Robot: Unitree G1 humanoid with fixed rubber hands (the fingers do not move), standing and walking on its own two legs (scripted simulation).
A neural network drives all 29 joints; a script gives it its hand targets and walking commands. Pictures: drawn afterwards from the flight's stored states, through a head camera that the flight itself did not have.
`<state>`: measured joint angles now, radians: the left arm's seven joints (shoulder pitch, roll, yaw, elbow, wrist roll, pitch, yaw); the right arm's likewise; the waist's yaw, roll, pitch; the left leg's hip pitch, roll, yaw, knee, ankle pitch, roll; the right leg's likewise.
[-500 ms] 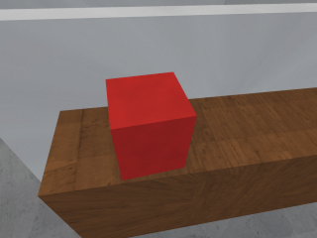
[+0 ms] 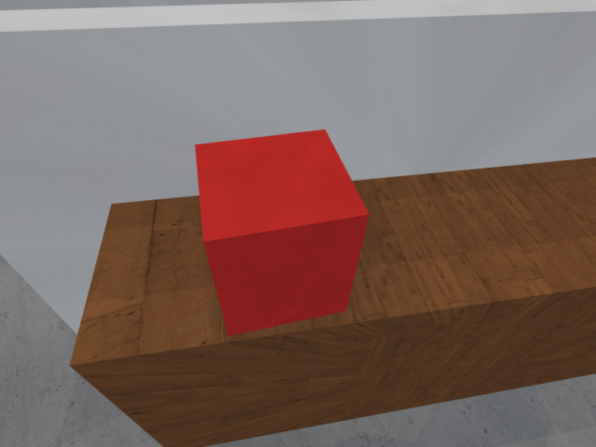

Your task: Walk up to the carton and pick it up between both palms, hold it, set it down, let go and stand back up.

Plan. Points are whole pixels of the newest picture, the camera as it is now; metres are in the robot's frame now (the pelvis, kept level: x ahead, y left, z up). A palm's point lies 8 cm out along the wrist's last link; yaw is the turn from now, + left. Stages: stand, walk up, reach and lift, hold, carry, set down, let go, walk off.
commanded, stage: stand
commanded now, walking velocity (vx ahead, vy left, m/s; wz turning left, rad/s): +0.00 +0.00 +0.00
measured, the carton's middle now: (276, 234) +0.46 +0.04 +0.02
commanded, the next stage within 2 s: none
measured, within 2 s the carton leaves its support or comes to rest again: neither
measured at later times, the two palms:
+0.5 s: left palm out of the picture +0.01 +0.23 -0.14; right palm out of the picture +0.00 -0.22 -0.15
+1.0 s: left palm out of the picture +0.01 +0.23 -0.14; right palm out of the picture +0.00 -0.22 -0.15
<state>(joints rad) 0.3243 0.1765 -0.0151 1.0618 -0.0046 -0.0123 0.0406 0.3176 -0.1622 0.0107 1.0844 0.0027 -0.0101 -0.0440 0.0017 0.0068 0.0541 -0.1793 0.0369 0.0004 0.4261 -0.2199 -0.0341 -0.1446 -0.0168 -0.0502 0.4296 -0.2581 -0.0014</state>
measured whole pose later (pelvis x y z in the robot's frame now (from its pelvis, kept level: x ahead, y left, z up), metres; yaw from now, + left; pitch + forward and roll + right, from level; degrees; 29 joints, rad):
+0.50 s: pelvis +0.01 +0.00 +0.00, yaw +0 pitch -2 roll +0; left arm 0.31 0.17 -0.02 1.05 0.00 -0.01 0.04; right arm 0.30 -0.16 0.01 1.08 0.00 -0.01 -0.05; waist 0.00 0.01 0.05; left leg -0.16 0.04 0.00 0.42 -0.24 -0.04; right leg -0.13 -0.02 -0.05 0.43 -0.27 0.00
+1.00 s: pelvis +0.01 +0.00 +0.00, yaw +0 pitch -2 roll +0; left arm 0.30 0.17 -0.01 1.06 0.00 -0.01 0.04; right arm 0.30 -0.16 0.01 1.08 0.00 -0.01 -0.05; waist 0.00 0.01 0.06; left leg -0.15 0.04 0.01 0.42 -0.24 -0.03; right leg -0.12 -0.02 -0.05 0.42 -0.27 0.00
